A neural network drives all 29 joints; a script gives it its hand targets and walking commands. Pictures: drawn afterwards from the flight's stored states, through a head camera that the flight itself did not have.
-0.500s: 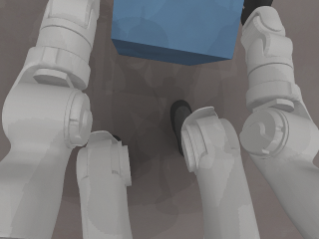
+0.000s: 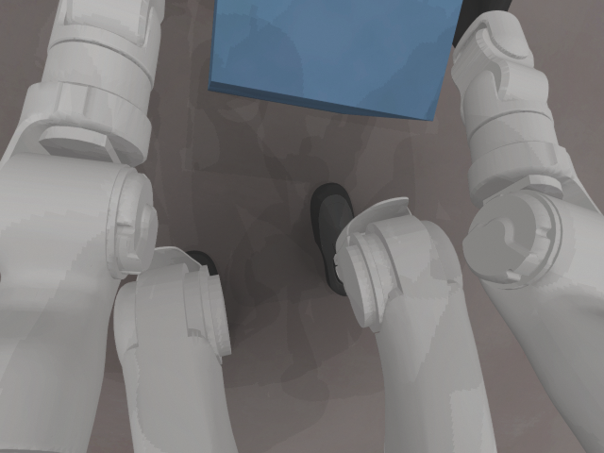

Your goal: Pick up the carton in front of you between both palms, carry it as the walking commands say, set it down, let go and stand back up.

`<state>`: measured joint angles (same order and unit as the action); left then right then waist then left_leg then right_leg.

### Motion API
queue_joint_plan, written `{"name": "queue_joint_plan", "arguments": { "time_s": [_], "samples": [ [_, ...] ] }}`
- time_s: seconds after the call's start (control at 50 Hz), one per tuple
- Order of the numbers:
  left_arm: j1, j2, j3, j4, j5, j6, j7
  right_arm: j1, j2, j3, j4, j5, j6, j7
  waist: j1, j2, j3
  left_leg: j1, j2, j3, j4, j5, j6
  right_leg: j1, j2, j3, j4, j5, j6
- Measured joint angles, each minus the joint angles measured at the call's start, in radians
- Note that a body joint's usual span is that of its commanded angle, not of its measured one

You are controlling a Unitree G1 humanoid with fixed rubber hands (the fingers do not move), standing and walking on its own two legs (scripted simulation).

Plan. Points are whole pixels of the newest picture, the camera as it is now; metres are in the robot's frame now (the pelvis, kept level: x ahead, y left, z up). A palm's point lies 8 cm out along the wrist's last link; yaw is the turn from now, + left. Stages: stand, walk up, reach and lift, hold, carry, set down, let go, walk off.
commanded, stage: set down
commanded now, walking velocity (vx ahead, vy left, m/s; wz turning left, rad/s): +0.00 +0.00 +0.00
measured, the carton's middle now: (312, 10) +0.52 -0.10 -0.26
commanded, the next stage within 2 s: let go in 1.22 s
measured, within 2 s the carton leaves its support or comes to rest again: neither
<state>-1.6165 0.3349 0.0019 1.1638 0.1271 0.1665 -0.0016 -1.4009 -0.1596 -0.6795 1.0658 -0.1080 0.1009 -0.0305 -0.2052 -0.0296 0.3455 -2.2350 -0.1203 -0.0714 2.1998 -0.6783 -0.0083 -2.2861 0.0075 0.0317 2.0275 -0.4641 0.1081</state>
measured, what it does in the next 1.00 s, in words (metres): rises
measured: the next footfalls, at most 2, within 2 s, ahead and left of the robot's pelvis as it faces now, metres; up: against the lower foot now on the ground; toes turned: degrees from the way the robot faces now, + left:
none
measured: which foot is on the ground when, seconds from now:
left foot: down 0.00-1.00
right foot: down 0.00-1.00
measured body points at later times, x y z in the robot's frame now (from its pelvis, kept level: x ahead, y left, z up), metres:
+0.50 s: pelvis -0.01 -0.01 +0.04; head +0.36 -0.02 +0.29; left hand +0.63 +0.07 -0.09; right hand +0.50 -0.27 -0.10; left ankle +0.07 +0.11 -0.35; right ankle +0.14 -0.14 -0.35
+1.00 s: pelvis +0.02 -0.01 +0.16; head +0.36 -0.01 +0.45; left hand +0.63 +0.09 +0.05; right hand +0.49 -0.28 +0.05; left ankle +0.07 +0.11 -0.35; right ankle +0.14 -0.14 -0.35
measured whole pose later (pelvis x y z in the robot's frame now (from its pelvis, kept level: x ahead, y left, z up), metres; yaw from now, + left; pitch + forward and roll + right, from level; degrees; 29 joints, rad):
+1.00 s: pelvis +0.02 -0.01 +0.16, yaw +1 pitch +49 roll -2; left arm -1.46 0.46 0.02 1.02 0.02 0.30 -0.05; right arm -1.06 -0.09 -0.45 0.60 0.08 0.26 -0.14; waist -0.23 0.05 0.01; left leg -1.90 -0.06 -0.06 1.60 -0.55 -0.01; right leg -1.96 0.00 0.02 1.48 -0.36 0.05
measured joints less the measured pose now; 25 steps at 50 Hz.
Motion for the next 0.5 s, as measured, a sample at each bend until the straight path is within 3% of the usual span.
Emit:
{"name": "queue_joint_plan", "arguments": {
  "time_s": [0.08, 0.22, 0.34, 0.5],
  "samples": [
    [-0.021, 0.093, -0.115, 0.033, -0.127, -0.017, 0.030, 0.001, -0.042, 0.078, 0.062, 0.109, -0.051, -0.041, 0.002, -0.008, 0.026, -0.001, 0.015, -0.003, 0.002, 0.008, -0.001, 0.000, -0.010, -0.016, -0.001, 0.011, -0.015],
    [-0.066, 0.182, -0.253, 0.021, -0.285, -0.019, 0.018, 0.010, -0.100, 0.220, 0.036, 0.264, -0.071, -0.066, 0.004, -0.001, 0.039, -0.015, 0.034, -0.003, 0.007, 0.024, -0.006, -0.015, -0.033, -0.038, 0.010, 0.028, -0.047],
    [-0.070, 0.184, -0.225, -0.037, -0.273, 0.011, 0.024, 0.030, -0.050, 0.270, -0.103, 0.301, -0.029, -0.115, -0.002, 0.011, 0.012, 0.007, 0.053, -0.004, -0.013, 0.028, -0.012, -0.004, -0.021, -0.043, -0.012, 0.045, -0.058],
    [-0.040, 0.181, -0.114, -0.007, -0.219, 0.067, 0.005, 0.107, 0.018, 0.293, -0.256, 0.252, 0.062, -0.163, -0.016, 0.059, -0.083, 0.096, 0.073, 0.014, -0.136, 0.036, -0.004, 0.072, -0.001, -0.026, -0.122, 0.054, -0.058]
  ]
}}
